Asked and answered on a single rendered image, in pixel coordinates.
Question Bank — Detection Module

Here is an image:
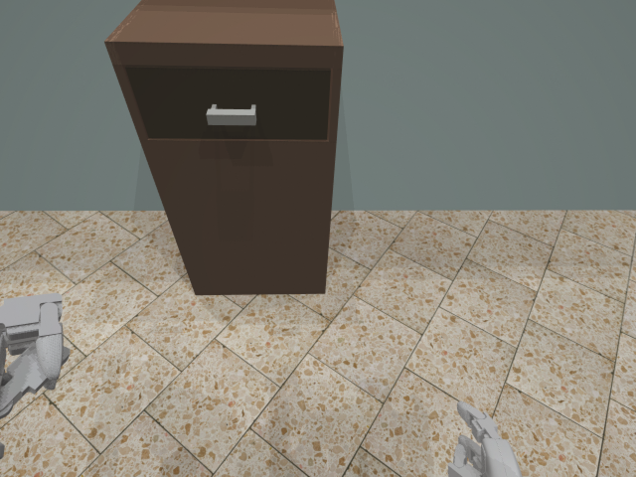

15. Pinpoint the handle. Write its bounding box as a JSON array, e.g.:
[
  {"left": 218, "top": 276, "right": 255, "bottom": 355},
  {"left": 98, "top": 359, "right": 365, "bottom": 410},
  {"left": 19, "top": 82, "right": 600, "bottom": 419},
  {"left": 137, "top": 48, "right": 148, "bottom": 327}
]
[{"left": 206, "top": 104, "right": 256, "bottom": 125}]

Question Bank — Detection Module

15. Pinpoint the drawer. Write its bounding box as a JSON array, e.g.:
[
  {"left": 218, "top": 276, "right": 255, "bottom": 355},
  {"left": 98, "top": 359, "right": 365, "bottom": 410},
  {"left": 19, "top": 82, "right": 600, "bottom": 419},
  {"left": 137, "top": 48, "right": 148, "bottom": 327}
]
[{"left": 125, "top": 65, "right": 331, "bottom": 140}]

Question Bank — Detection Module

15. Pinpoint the right robot hand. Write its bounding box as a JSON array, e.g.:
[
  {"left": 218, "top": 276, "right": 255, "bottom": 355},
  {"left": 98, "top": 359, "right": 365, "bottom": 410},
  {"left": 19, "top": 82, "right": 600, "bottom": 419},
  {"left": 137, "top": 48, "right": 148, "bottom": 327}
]
[{"left": 448, "top": 401, "right": 523, "bottom": 477}]

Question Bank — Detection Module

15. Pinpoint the cabinet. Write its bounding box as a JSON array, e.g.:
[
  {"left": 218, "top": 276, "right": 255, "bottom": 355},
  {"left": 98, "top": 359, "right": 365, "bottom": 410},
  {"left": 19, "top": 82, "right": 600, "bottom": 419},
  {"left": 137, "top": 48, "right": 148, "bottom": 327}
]
[{"left": 104, "top": 0, "right": 344, "bottom": 295}]

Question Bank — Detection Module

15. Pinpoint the left robot hand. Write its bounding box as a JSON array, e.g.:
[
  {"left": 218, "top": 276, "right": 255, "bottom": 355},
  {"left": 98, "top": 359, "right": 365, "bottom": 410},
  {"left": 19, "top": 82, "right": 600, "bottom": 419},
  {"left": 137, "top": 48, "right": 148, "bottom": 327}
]
[{"left": 0, "top": 293, "right": 71, "bottom": 419}]

